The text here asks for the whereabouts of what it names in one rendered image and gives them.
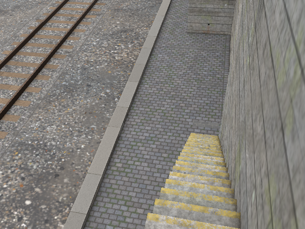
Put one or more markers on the stairs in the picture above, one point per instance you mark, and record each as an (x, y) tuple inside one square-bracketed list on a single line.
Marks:
[(198, 193)]

